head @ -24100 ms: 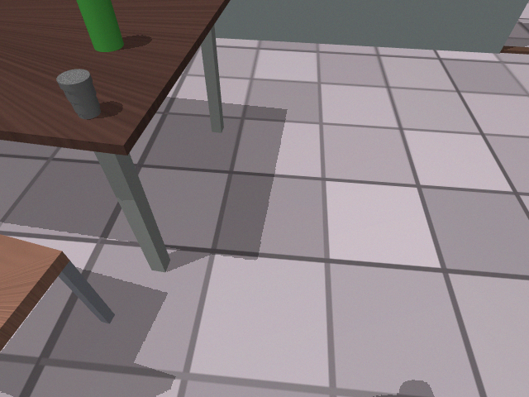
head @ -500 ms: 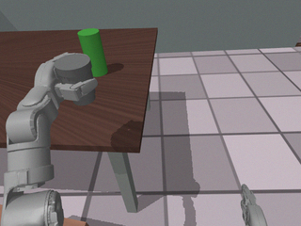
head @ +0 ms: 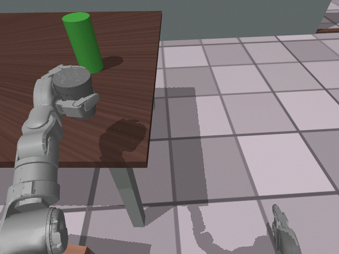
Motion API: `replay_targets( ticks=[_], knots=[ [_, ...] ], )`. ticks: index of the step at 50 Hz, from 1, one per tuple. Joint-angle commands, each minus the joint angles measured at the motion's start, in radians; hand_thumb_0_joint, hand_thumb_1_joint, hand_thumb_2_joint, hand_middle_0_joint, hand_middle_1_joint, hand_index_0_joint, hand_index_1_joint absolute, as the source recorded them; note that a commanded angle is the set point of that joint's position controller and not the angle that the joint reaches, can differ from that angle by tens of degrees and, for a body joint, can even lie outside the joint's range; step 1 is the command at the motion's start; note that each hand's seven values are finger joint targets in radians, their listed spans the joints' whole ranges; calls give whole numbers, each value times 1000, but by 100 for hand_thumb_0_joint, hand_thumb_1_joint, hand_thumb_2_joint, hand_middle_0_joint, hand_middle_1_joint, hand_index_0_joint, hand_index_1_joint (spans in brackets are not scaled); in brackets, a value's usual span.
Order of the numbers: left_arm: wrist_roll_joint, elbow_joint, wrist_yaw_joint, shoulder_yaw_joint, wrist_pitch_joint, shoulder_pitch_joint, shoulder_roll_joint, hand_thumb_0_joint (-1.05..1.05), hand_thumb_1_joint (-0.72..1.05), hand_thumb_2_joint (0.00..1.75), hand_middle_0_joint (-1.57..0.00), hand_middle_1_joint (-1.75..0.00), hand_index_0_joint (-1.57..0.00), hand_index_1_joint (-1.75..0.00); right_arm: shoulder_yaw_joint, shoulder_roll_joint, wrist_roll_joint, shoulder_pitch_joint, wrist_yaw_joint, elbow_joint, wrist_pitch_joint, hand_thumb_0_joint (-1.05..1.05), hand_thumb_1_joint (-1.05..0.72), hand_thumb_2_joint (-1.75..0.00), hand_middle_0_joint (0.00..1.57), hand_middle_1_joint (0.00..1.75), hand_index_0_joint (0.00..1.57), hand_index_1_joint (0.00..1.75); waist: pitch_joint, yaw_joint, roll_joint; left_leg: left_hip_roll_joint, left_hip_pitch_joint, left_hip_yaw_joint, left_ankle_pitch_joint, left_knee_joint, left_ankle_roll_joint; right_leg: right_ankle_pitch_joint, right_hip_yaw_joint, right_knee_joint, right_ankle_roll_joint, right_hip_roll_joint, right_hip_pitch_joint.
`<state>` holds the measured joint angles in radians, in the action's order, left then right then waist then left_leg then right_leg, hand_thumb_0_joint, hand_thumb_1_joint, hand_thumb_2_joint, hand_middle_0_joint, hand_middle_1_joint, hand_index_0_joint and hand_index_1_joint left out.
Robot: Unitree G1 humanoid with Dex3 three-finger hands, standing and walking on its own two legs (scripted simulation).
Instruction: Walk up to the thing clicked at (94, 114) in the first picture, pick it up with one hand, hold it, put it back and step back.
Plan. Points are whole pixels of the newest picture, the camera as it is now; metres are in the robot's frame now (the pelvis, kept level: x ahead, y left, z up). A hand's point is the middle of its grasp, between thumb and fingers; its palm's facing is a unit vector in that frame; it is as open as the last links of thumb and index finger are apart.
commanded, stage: crouch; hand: left
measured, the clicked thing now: (78, 95) +0.42 +0.20 +0.19
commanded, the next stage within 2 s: lower in 0.46 s
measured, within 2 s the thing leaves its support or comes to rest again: rests again in 1.74 s
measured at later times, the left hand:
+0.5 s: hand (83, 94) +0.45 +0.20 +0.16, palm faces +0.16 -0.99 +0.01, open 9.7 cm
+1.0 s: hand (91, 108) +0.46 +0.20 +0.11, palm faces +0.13 -0.99 +0.03, open 9.7 cm
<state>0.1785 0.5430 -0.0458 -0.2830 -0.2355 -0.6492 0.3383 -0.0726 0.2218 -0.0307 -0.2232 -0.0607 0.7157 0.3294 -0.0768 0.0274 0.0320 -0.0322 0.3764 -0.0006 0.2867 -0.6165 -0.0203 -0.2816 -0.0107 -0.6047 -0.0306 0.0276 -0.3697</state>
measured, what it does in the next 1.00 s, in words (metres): stands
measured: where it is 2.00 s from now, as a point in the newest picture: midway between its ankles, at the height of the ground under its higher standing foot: outside the picture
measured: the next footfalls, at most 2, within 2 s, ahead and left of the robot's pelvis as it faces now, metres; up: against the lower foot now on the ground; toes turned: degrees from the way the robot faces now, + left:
none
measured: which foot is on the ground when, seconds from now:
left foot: down 0.00-1.00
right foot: down 0.00-1.00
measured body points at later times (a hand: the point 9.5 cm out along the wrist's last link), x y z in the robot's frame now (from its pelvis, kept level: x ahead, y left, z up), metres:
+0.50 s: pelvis +0.01 +0.00 +0.00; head +0.03 +0.00 +0.45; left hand +0.44 +0.25 +0.17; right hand +0.17 -0.26 -0.07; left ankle +0.02 +0.13 -0.73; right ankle +0.02 -0.14 -0.73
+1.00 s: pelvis +0.01 +0.00 -0.01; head +0.05 +0.01 +0.44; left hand +0.45 +0.25 +0.11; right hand +0.16 -0.26 -0.08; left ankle +0.02 +0.13 -0.73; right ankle +0.02 -0.14 -0.73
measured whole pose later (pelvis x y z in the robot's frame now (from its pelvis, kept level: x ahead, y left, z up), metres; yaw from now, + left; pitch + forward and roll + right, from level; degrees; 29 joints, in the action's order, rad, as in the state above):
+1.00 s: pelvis +0.01 +0.00 -0.01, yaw -1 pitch +9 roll -1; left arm 0.16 0.90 -0.10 -0.32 0.15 -0.71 0.39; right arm -0.04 0.21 -0.02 -0.24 -0.05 0.51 0.14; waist -0.09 0.10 0.00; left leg -0.05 0.56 0.00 0.34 -0.74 -0.02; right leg -0.32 -0.01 -0.70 -0.03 0.01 -0.54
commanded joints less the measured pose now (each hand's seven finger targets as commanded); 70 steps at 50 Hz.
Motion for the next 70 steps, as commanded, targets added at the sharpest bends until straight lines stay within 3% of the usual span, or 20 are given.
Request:
replay_targets(
  ticks=[1, 8, 10, 13, 16, 17, 19, 21, 24, 30, 31, 32, 41, 53, 54, 55, 64, 66, 68, 70],
  knots=[
    [9, -217, -12, -60, 135, -527, 240, 0, 20, 123, -122, -137, -125, -135, -26, 112, -1, 106, -6, -157, 44, 0, 56, -5, 5, 5, 5, 5, -311, 7, -4, 35, -171, -18, -219, 69, 31, 229, 41, 83, 19, -27, 66],
    [5, -120, -18, -81, 199, -519, 279, 0, 20, 126, -123, -139, -127, -138, -48, 147, -2, 110, -7, -203, 13, 0, 56, -5, 5, 5, 5, 5, -324, 20, -21, 29, -173, -15, -233, 74, 33, 245, 41, 89, 21, -30, 74],
    [3, -163, -23, -44, 222, -571, 244, 0, 21, 124, -122, -137, -125, -136, -15, 104, 0, 75, -3, -177, -2, 0, 56, -5, 5, 5, 5, 5, -345, 21, 15, 29, -188, -20, -269, 70, 31, 280, 39, 82, 23, -28, 81],
    [1, -118, -19, -90, 242, -549, 297, 0, 20, 124, -121, -136, -124, -135, -32, 140, -2, 108, -6, -248, -12, 0, 56, -5, 5, 5, 5, 5, -363, 20, 3, 24, -197, -14, -289, 71, 28, 292, 44, 84, 26, -31, 95],
    [3, -102, -29, -47, 264, -569, 241, 0, 21, 127, -121, -138, -125, -137, -11, 94, -2, 80, -1, -195, -34, 0, 56, -5, 5, 5, 5, 5, -317, 19, 18, 25, -184, -16, -262, 78, 28, 267, 45, 87, 27, -33, 62],
    [0, -50, -26, -81, 268, -540, 288, 0, 19, 126, -123, -139, -126, -138, -51, 148, -4, 125, -8, -254, -32, 0, 55, -5, 5, 5, 5, 5, -332, 28, -5, 27, -172, -18, -251, 72, 31, 262, 39, 91, 23, -29, 74],
    [-6, -61, -34, -40, 282, -559, 249, 0, 20, 127, -123, -139, -126, -138, -2, 85, -1, 63, 1, -191, -50, 0, 56, -5, 5, 5, 5, 5, -300, 21, 18, 27, -153, -20, -242, 80, 31, 255, 41, 93, 26, -31, 70],
    [0, -32, -31, -84, 292, -537, 290, 0, 16, 126, -122, -139, -126, -138, -39, 130, -2, 96, -7, -247, -54, 0, 55, -5, 5, 5, 5, 5, -342, 30, 15, 26, -175, -20, -278, 65, 31, 289, 39, 83, 24, -29, 80],
    [-3, -77, -40, -63, 311, -577, 275, 0, 16, 126, -121, -137, -124, -137, -6, 104, 0, 78, -2, -288, -65, 0, 55, -5, 5, 5, 5, 5, -400, 35, 12, 19, -207, -16, -333, 56, 32, 336, 42, 75, 25, -33, 93],
    [-8, 14, -42, -69, 330, -555, 285, 0, 18, 123, -123, -136, -124, -136, -11, 109, -2, 63, -2, -289, -87, 0, 55, -5, 5, 5, 5, 5, -322, 50, 31, 17, -168, -15, -265, 63, 27, 274, 43, 82, 31, -34, 41],
    [-5, 22, -49, -21, 334, -559, 224, 0, 18, 123, -123, -136, -125, -137, 13, 60, -6, 38, 5, -231, -96, 0, 54, -5, 5, 5, 5, 5, -279, 40, 43, 22, -139, -19, -237, 67, 29, 251, 43, 81, 31, -35, 25],
    [1, 91, -50, -60, 336, -507, 251, 0, 18, 124, -123, -136, -124, -137, -16, 113, -5, 71, 1, -294, -93, 0, 54, -5, 5, 5, 5, 5, -284, 54, -23, 19, -131, -15, -221, 59, 34, 239, 43, 79, 27, -36, 21],
    [0, 13, -63, -66, 442, -615, 285, 0, 15, 123, -125, -137, -126, -138, -9, 105, 4, 70, 10, -360, -118, 0, 53, -6, 5, 5, 5, 5, -444, 60, 52, 13, -133, -11, -259, -18, 32, 265, 38, 5, 29, -33, -4],
    [-7, 79, -64, -66, 499, -584, 297, 0, 18, 126, -129, -141, -130, -142, -33, 127, 10, 10, 9, -385, -156, 0, 53, -6, 5, 5, 5, 5, -440, 78, 85, 5, -47, -2, -195, -88, 26, 194, 36, -64, 37, -42, -116],
    [-8, 146, -64, -111, 494, -527, 332, 0, 19, 127, -129, -141, -130, -142, -30, 142, 12, 5, 8, -425, -155, 0, 53, -6, 5, 5, 5, 5, -414, 80, 32, 0, -28, 3, -225, -97, 26, 209, 42, -67, 36, -44, -118],
    [-2, 80, -71, -53, 502, -565, 265, 0, 17, 125, -128, -139, -129, -140, -14, 111, 9, 19, 13, -433, -153, 0, 53, -6, 5, 5, 5, 5, -442, 72, 80, 2, -54, 2, -238, -98, 23, 216, 40, -76, 39, -45, -114],
    [-6, 109, -70, -99, 518, -530, 308, 0, 17, 125, -127, -138, -127, -140, -51, 160, 16, -16, 14, -509, -172, 0, 52, -6, 5, 5, 5, 5, -477, 86, 55, -1, -16, 2, -277, -145, 26, 250, 36, -118, 37, -42, -120],
    [-12, 111, -75, -64, 523, -547, 270, 0, 16, 125, -127, -138, -128, -140, -10, 111, 16, -14, 22, -516, -177, 0, 53, -6, 5, 5, 5, 5, -439, 85, 66, 1, 8, 2, -261, -151, 25, 233, 37, -121, 37, -42, -146],
    [-13, 129, -68, -98, 521, -508, 313, 0, 16, 125, -127, -138, -127, -140, -57, 161, 16, -44, 16, -510, -180, 0, 52, -6, 5, 5, 5, 5, -417, 83, 45, 1, 29, 1, -238, -149, 27, 220, 37, -125, 37, -43, -148],
    [-14, 86, -73, -64, 530, -571, 271, 0, 18, 127, -128, -140, -129, -142, -13, 110, 19, -51, 25, -523, -181, 0, 52, -6, 5, 5, 5, 5, -452, 92, 88, 3, 19, -1, -209, -160, 28, 198, 33, -129, 38, -41, -171]
  ],
)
